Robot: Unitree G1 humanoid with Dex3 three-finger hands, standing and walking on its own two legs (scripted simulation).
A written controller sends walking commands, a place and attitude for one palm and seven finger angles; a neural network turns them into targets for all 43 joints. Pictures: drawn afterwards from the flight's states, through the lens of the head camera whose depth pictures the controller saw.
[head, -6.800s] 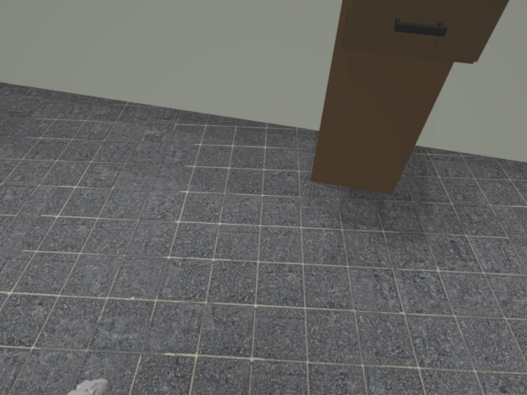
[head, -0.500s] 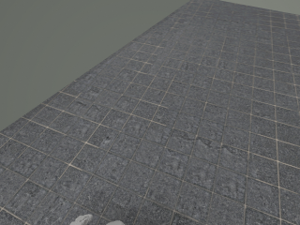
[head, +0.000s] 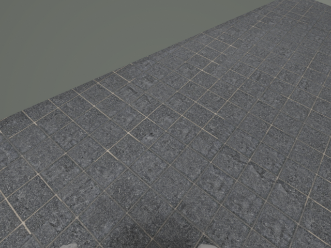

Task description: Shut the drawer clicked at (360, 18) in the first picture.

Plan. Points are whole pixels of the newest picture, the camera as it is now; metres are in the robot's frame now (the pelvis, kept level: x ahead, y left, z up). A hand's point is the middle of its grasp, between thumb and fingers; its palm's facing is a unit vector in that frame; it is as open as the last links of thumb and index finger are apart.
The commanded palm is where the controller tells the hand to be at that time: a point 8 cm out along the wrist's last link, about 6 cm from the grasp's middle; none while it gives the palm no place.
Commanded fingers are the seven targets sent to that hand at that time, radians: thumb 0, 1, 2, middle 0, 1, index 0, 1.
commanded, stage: turn to face it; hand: left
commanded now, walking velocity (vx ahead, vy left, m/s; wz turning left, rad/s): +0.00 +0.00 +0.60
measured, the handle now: out of the picture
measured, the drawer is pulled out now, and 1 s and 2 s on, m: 0.25 0.25 0.25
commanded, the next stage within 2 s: none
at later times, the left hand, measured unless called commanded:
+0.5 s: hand out of the picture -0.03 +0.15 -0.16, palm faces +0.33 -0.91 -0.27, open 7.4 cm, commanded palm none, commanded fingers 0.00 0.90 0.90 -0.20 -0.30 -0.20 -0.30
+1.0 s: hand out of the picture -0.03 +0.21 -0.15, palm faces +0.56 -0.78 -0.28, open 7.4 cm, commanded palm none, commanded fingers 0.00 0.90 0.90 -0.20 -0.30 -0.20 -0.30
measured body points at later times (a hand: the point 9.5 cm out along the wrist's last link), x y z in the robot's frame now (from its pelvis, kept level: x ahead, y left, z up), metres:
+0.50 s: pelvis -0.02 -0.05 +0.00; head +0.02 -0.06 +0.44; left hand -0.05 +0.20 -0.14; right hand +0.13 -0.28 -0.16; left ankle -0.08 +0.09 -0.69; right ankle -0.02 -0.16 -0.74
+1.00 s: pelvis -0.02 -0.04 -0.01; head +0.02 -0.03 +0.44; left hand -0.06 +0.25 -0.13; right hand +0.19 -0.21 -0.15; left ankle -0.08 +0.07 -0.74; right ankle +0.06 -0.14 -0.72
